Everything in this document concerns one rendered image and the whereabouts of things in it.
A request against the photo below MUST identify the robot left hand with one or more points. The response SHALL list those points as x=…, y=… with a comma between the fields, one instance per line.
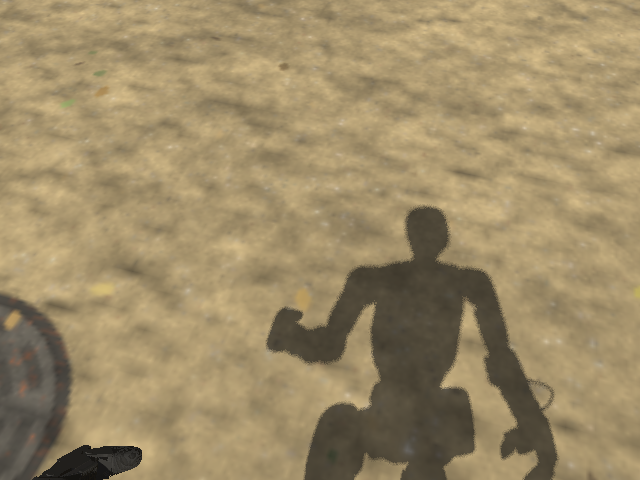
x=85, y=463

